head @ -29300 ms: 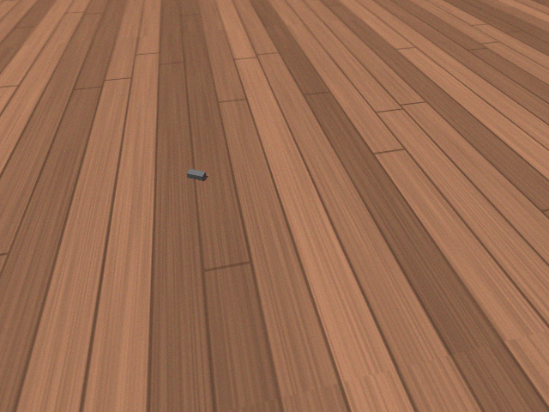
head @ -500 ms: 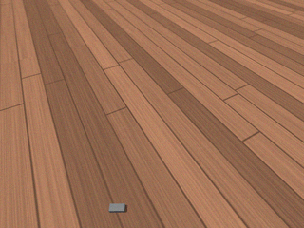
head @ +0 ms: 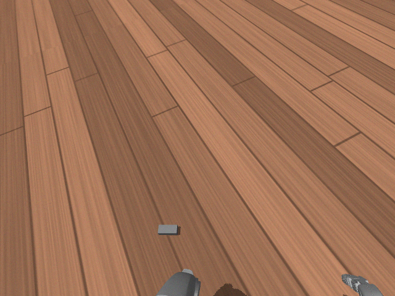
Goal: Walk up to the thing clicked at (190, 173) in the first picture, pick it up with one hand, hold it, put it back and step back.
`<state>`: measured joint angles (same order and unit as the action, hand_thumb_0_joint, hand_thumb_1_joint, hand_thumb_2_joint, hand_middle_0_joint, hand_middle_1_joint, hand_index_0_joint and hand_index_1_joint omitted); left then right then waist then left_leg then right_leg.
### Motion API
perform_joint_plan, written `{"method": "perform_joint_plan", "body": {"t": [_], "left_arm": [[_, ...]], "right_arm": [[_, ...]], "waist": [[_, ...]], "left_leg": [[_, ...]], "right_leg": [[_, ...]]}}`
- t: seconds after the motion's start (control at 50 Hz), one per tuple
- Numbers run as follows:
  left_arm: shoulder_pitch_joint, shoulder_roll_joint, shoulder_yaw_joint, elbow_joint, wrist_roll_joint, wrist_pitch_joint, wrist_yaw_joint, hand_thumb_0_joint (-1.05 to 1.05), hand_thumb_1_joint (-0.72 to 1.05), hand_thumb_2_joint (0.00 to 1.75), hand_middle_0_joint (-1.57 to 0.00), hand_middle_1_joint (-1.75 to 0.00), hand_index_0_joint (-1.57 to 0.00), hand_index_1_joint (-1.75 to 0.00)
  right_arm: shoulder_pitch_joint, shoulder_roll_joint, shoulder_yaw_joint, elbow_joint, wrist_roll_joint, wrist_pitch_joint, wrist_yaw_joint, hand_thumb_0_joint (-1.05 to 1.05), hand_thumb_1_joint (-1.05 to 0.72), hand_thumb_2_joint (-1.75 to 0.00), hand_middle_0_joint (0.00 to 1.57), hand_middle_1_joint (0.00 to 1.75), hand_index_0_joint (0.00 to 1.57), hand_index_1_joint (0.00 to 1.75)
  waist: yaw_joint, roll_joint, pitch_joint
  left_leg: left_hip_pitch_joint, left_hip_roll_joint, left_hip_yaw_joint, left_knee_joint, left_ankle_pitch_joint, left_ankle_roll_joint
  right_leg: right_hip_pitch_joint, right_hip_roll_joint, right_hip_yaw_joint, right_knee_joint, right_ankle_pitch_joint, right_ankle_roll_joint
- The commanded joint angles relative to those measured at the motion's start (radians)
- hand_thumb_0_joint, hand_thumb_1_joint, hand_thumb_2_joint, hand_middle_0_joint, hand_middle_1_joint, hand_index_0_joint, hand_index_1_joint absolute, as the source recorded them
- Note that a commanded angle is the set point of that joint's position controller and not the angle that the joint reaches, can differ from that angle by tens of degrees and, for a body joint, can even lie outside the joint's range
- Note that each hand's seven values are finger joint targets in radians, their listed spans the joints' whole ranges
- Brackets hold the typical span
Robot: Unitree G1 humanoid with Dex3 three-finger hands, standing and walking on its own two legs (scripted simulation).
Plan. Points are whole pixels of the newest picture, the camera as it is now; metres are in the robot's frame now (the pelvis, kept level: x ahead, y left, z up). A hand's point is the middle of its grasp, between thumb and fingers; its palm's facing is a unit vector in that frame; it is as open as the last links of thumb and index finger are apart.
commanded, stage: walk up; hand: left
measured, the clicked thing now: (168, 229) +0.48 +0.25 -0.74
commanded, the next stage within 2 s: none
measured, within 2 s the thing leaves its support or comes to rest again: neither
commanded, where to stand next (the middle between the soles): +0.09 +0.03 m, yaw -3 degrees
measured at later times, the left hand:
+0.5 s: hand out of the picture +0.07 +0.29 -0.14, palm faces +0.03 -0.93 -0.36, open 7.4 cm
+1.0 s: hand out of the picture +0.09 +0.31 -0.14, palm faces +0.05 -0.93 -0.37, open 7.4 cm
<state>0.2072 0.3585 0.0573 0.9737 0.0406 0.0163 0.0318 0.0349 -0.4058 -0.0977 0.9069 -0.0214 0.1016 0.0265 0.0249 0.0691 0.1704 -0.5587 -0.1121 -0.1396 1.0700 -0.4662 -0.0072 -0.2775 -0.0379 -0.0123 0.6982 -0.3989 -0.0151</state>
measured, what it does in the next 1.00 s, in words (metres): steps on the spot: left foot, then right foot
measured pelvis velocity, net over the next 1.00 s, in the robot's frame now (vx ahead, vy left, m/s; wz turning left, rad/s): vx -0.01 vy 0.04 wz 0.06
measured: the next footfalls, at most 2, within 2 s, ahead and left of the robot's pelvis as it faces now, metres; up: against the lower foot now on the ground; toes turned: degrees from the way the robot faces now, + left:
left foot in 0.20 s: +0.02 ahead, +0.16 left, +0.00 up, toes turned +4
right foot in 0.54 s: +0.17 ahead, -0.10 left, +0.00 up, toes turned +1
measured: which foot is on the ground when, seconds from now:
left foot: up 0.00-0.18, down 0.20-0.58, up 0.60-0.86, down 0.88-1.00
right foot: down 0.00-0.24, up 0.26-0.52, down 0.54-0.92, up 0.94-1.00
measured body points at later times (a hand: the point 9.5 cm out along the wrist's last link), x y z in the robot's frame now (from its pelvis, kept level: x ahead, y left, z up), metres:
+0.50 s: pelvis +0.03 +0.02 +0.01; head +0.04 +0.03 +0.46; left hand +0.07 +0.34 -0.12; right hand +0.13 -0.30 -0.10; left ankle -0.02 +0.15 -0.72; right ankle +0.13 -0.11 -0.70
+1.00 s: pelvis -0.01 +0.04 +0.00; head +0.01 +0.05 +0.45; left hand +0.09 +0.36 -0.12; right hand +0.01 -0.28 -0.12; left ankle -0.03 +0.15 -0.72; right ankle +0.08 -0.10 -0.69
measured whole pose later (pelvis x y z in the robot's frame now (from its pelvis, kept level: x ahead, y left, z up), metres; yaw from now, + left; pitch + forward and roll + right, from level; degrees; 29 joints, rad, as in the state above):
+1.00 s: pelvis -0.01 +0.04 +0.00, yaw +4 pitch -3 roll -1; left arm 0.13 0.40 0.07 0.93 0.00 0.05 0.00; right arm 0.28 -0.37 -0.05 1.00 -0.05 0.03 0.01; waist -0.04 -0.01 0.10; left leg -0.23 0.00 0.00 0.67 -0.39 0.03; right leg -0.49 0.03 0.09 0.89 -0.42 -0.02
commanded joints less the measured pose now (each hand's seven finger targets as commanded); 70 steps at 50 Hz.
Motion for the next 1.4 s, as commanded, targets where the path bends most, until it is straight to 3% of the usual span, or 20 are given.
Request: {"method": "perform_joint_plan", "body": {"t": [0.0,0.1,0.18,0.2,0.22,0.26,0.32,0.44,0.52,0.56,0.58,0.68,0.84,0.92,1.0,1.08,1.16,1.2,1.24,1.38], "left_arm": [[-0.081,0.275,0.073,-0.132,0.012,-0.061,0.027,0.00,0.90,0.90,-0.20,-0.30,-0.20,-0.30],[0.129,0.301,0.095,-0.127,0.006,-0.064,-0.009,0.00,0.90,0.90,-0.20,-0.30,-0.20,-0.30],[0.074,0.284,0.077,-0.164,-0.013,-0.042,-0.037,0.00,0.90,0.90,-0.20,-0.30,-0.20,-0.30],[0.079,0.204,0.051,-0.189,-0.019,-0.043,-0.036,0.00,0.90,0.90,-0.20,-0.30,-0.20,-0.30],[0.044,0.127,0.030,-0.224,-0.026,-0.046,-0.036,0.00,0.90,0.90,-0.20,-0.30,-0.20,-0.30],[-0.059,0.274,0.056,-0.219,-0.017,-0.046,-0.023,0.00,0.90,0.90,-0.20,-0.30,-0.20,-0.30],[0.090,0.246,0.050,-0.156,-0.030,-0.052,-0.041,0.00,0.90,0.90,-0.20,-0.30,-0.20,-0.30],[0.059,0.193,0.036,-0.131,-0.037,-0.059,-0.033,0.00,0.90,0.90,-0.20,-0.30,-0.20,-0.30],[0.090,0.246,0.059,-0.093,-0.024,-0.058,-0.020,0.00,0.90,0.90,-0.20,-0.30,-0.20,-0.30],[0.072,0.314,0.069,-0.129,-0.021,-0.063,-0.016,0.00,0.90,0.90,-0.20,-0.30,-0.20,-0.30],[0.015,0.342,0.072,-0.145,-0.020,-0.055,-0.012,0.00,0.90,0.90,-0.20,-0.30,-0.20,-0.30],[-0.080,0.287,0.070,-0.166,-0.010,-0.033,-0.005,0.00,0.90,0.90,-0.20,-0.30,-0.20,-0.30],[-0.126,0.277,0.070,-0.166,-0.020,0.002,-0.017,0.00,0.90,0.90,-0.20,-0.30,-0.20,-0.30],[-0.171,0.263,0.075,-0.143,-0.029,0.007,-0.012,0.00,0.90,0.90,-0.20,-0.30,-0.20,-0.30],[-0.039,0.218,0.053,-0.088,-0.047,-0.003,-0.027,0.00,0.90,0.90,-0.20,-0.30,-0.20,-0.30],[-0.123,0.205,0.033,-0.110,-0.026,-0.040,-0.039,0.00,0.90,0.90,-0.20,-0.30,-0.20,-0.30],[-0.020,0.213,0.033,-0.086,-0.012,-0.071,-0.038,0.00,0.90,0.90,-0.20,-0.30,-0.20,-0.30],[0.137,0.285,0.063,-0.043,-0.011,-0.089,-0.029,0.00,0.90,0.90,-0.20,-0.30,-0.20,-0.30],[0.158,0.380,0.085,-0.063,-0.015,-0.091,-0.028,0.00,0.90,0.90,-0.20,-0.30,-0.20,-0.30],[0.069,0.279,0.044,-0.127,-0.020,-0.092,-0.025,0.00,0.90,0.90,-0.20,-0.30,-0.20,-0.30]], "right_arm": [[0.103,-0.186,-0.034,-0.050,0.009,-0.032,0.001,0.00,-0.90,-0.90,0.20,0.30,0.20,0.30],[-0.041,-0.165,-0.008,-0.103,-0.008,-0.093,0.014,0.00,-0.90,-0.90,0.20,0.30,0.20,0.30],[0.183,-0.140,-0.023,-0.027,-0.012,-0.138,0.001,0.00,-0.90,-0.90,0.20,0.30,0.20,0.30],[0.282,-0.200,-0.051,-0.008,-0.016,-0.148,-0.008,0.00,-0.90,-0.90,0.20,0.30,0.20,0.30],[0.308,-0.298,-0.065,-0.020,-0.029,-0.154,-0.017,0.00,-0.90,-0.90,0.20,0.30,0.20,0.30],[0.267,-0.329,-0.069,-0.035,0.004,-0.146,-0.019,0.00,-0.90,-0.90,0.20,0.30,0.20,0.30],[0.155,-0.211,-0.024,-0.087,0.003,-0.162,-0.026,0.00,-0.90,-0.90,0.20,0.30,0.20,0.30],[0.123,-0.187,-0.003,-0.109,0.014,-0.134,-0.033,0.00,-0.90,-0.90,0.20,0.30,0.20,0.30],[0.094,-0.151,0.012,-0.124,0.046,-0.089,-0.037,0.00,-0.90,-0.90,0.20,0.30,0.20,0.30],[0.215,-0.096,0.030,-0.105,0.048,-0.066,-0.046,0.00,-0.90,-0.90,0.20,0.30,0.20,0.30],[0.226,-0.152,0.011,-0.088,0.044,-0.048,-0.059,0.00,-0.90,-0.90,0.20,0.30,0.20,0.30],[0.261,-0.188,-0.007,-0.036,0.031,-0.048,-0.046,0.00,-0.90,-0.90,0.20,0.30,0.20,0.30],[0.345,-0.170,-0.002,0.041,-0.004,-0.086,-0.031,0.00,-0.90,-0.90,0.20,0.30,0.20,0.30],[0.087,-0.334,-0.031,-0.039,-0.024,-0.105,-0.033,0.00,-0.90,-0.90,0.20,0.30,0.20,0.30],[0.091,-0.202,0.004,-0.033,-0.022,-0.141,-0.047,0.00,-0.90,-0.90,0.20,0.30,0.20,0.30],[0.218,-0.240,-0.016,-0.007,-0.029,-0.139,-0.031,0.00,-0.90,-0.90,0.20,0.30,0.20,0.30],[0.244,-0.261,-0.028,-0.042,-0.017,-0.122,-0.014,0.00,-0.90,-0.90,0.20,0.30,0.20,0.30],[0.187,-0.174,0.002,-0.090,0.011,-0.127,-0.013,0.00,-0.90,-0.90,0.20,0.30,0.20,0.30],[0.098,-0.175,0.006,-0.143,0.002,-0.131,-0.024,0.00,-0.90,-0.90,0.20,0.30,0.20,0.30],[0.174,-0.151,0.003,-0.100,0.011,-0.147,-0.009,0.00,-0.90,-0.90,0.20,0.30,0.20,0.30]], "waist": [[-0.037,-0.201,-0.214],[0.095,-0.304,-0.160],[-0.042,-0.206,-0.191],[-0.089,-0.008,-0.262],[-0.099,0.215,-0.234],[-0.114,0.073,-0.097],[-0.028,0.093,-0.056],[-0.032,0.164,-0.085],[0.022,0.008,-0.143],[-0.008,-0.233,-0.218],[-0.010,-0.239,-0.212],[-0.020,-0.228,-0.224],[-0.039,-0.251,-0.249],[-0.039,0.111,0.000],[0.014,0.017,-0.078],[-0.089,0.138,-0.152],[-0.058,0.124,-0.173],[0.028,-0.070,-0.259],[0.063,-0.187,-0.144],[-0.009,-0.219,-0.085]], "left_leg": [[0.026,0.037,-0.044,0.105,0.065,-0.019],[-0.023,0.089,0.110,-0.367,-0.088,-0.012],[0.453,0.050,0.221,-0.750,0.214,0.025],[0.683,0.167,0.020,-0.761,0.235,0.067],[0.795,0.419,-0.395,-0.797,0.237,0.152],[0.492,0.525,-0.435,-0.820,0.126,0.315],[0.528,0.335,-0.073,-0.742,0.412,0.197],[0.330,0.296,0.096,-0.595,0.823,0.168],[0.192,0.211,0.127,-0.370,0.441,0.096],[0.175,0.062,0.101,-0.033,-0.147,0.041],[0.236,0.084,0.042,0.044,-0.220,0.044],[0.169,0.089,0.028,0.057,-0.066,0.019],[0.370,0.097,0.170,-0.561,0.101,0.028],[-0.039,0.511,-0.455,-0.915,-0.298,0.265],[0.296,0.319,-0.074,-0.716,0.333,0.138],[0.539,0.313,-0.063,-0.673,0.233,0.178],[0.532,0.329,-0.026,-0.549,0.386,0.200],[0.251,0.212,0.100,-0.260,0.430,0.098],[-0.108,0.129,0.097,-0.087,-0.126,0.048],[0.133,0.143,0.148,-0.275,0.081,0.023]], "right_leg": [[0.137,-0.200,0.172,-0.256,0.400,-0.153],[0.374,-0.222,0.223,-0.273,0.139,-0.198],[0.112,-0.143,0.054,-0.023,0.376,-0.114],[-0.084,-0.083,-0.006,0.221,0.282,-0.053],[-0.438,0.087,-0.035,0.365,-0.193,0.003],[-0.353,-0.016,0.132,0.383,-0.184,-0.026],[-0.323,-0.015,0.124,0.265,-0.033,-0.018],[-0.031,0.019,-0.030,0.030,0.141,0.007],[0.188,0.018,0.006,-0.183,0.417,-0.028],[0.149,-0.312,0.457,-0.342,0.604,-0.162],[0.022,-0.352,0.527,-0.364,0.397,-0.246],[0.006,-0.208,0.323,-0.368,-0.058,-0.171],[-0.056,-0.180,0.222,-0.246,-0.076,-0.123],[-0.149,0.064,0.163,0.314,-0.152,-0.009],[-0.218,0.091,0.159,0.294,-0.002,-0.014],[-0.208,0.067,0.031,0.003,-0.076,0.015],[-0.029,0.078,-0.025,-0.304,-0.019,-0.024],[0.370,-0.038,0.204,-0.378,0.215,-0.092],[0.383,-0.357,0.628,-0.380,0.238,-0.296],[0.126,-0.167,0.193,-0.316,0.640,-0.199]]}}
